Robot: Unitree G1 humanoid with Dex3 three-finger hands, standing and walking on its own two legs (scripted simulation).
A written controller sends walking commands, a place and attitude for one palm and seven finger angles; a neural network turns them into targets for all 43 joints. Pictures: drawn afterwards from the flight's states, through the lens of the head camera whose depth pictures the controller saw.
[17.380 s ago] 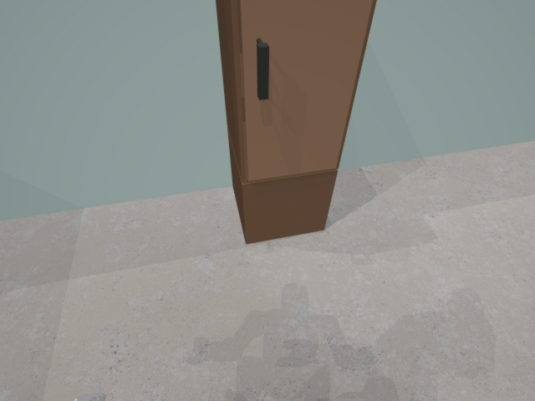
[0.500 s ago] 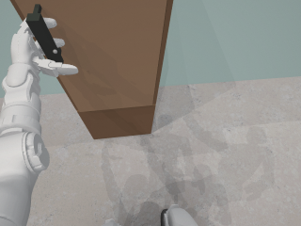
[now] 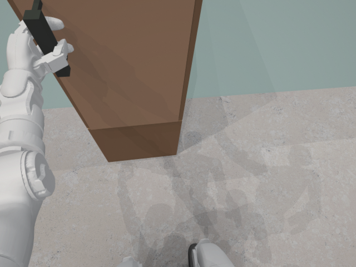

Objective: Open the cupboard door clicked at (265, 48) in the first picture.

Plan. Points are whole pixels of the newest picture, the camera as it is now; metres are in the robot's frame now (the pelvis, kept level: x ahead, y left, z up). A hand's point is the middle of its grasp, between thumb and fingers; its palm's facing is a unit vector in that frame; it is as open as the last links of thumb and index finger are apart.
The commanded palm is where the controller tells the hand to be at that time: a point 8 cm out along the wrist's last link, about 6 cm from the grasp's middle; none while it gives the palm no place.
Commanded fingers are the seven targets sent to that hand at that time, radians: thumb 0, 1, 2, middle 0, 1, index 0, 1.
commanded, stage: close the thumb around the handle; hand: left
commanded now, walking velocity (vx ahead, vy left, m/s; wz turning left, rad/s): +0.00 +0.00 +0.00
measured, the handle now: (51, 40) +0.58 +0.21 +0.12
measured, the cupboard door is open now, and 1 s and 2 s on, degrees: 1 17 42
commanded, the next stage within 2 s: pull the door open along its arc in 0.06 s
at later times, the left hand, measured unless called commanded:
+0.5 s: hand (62, 67) +0.51 +0.18 +0.12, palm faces +0.00 -1.00 +0.00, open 6.2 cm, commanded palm +0.44 +0.23 +0.12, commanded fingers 0.00 0.90 0.90 -0.40 -1.35 -0.40 -1.35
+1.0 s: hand (80, 85) +0.46 +0.14 +0.12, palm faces +0.50 -0.87 -0.02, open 6.0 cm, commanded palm +0.41 +0.18 +0.12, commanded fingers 0.00 0.90 0.90 -0.40 -1.35 -0.40 -1.35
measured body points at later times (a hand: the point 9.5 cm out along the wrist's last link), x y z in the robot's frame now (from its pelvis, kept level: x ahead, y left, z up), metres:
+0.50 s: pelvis +0.01 +0.00 +0.01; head +0.10 +0.00 +0.45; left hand +0.50 +0.23 +0.13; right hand +0.00 -0.26 -0.11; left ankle -0.03 +0.13 -0.70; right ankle +0.02 -0.14 -0.70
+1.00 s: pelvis -0.01 -0.01 +0.01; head +0.05 -0.02 +0.46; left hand +0.42 +0.18 +0.13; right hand +0.11 -0.24 -0.11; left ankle -0.03 +0.13 -0.70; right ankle +0.02 -0.14 -0.70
